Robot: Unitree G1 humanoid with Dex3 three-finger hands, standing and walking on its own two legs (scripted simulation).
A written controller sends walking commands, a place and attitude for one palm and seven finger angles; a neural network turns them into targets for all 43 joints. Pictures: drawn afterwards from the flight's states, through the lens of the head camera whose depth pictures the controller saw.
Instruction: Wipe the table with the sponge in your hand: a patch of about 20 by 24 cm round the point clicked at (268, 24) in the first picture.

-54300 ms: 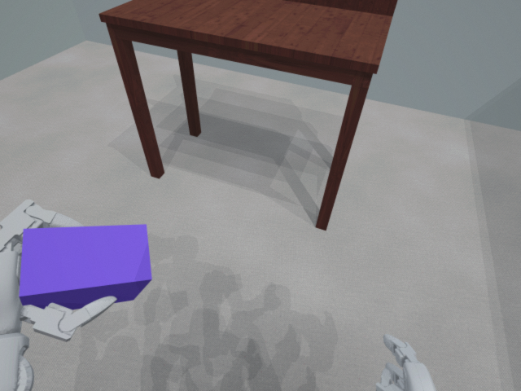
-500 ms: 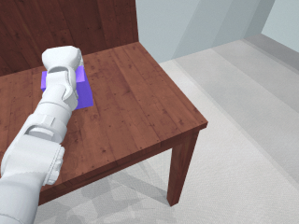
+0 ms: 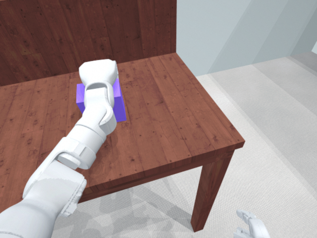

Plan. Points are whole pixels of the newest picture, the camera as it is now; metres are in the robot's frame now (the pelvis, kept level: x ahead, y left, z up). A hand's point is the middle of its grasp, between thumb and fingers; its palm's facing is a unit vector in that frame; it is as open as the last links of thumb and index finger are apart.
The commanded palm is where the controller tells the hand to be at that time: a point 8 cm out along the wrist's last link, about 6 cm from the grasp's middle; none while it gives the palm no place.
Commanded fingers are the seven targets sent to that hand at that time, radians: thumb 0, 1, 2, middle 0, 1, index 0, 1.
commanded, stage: wipe back along the third lane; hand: left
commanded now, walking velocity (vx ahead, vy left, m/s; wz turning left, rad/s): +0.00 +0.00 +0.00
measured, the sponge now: (104, 107) +0.43 +0.21 +0.11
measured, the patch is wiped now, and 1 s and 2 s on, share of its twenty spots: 1.00 1.00 1.00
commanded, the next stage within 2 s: slide back across to the middle lane in 0.88 s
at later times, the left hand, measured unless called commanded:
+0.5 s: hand (106, 98) +0.40 +0.17 +0.18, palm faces +0.12 +0.00 -0.99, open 10.5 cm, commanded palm +0.35 +0.16 +0.20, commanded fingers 0.00 0.10 1.30 -1.20 -1.60 -1.20 -1.60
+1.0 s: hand (109, 112) +0.35 +0.15 +0.18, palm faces +0.22 -0.07 -0.97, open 10.5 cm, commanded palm +0.30 +0.14 +0.20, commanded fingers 0.00 0.10 1.30 -1.20 -1.60 -1.20 -1.60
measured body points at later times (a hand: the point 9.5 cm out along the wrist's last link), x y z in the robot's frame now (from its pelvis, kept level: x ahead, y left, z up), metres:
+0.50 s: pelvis -0.01 -0.01 +0.00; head -0.02 -0.05 +0.45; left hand +0.38 +0.17 +0.23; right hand +0.19 -0.23 -0.11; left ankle -0.06 +0.08 -0.74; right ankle -0.03 -0.11 -0.74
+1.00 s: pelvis -0.01 -0.02 +0.00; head -0.04 -0.06 +0.44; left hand +0.33 +0.15 +0.23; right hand +0.23 -0.21 -0.09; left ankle -0.06 +0.08 -0.74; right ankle -0.03 -0.11 -0.74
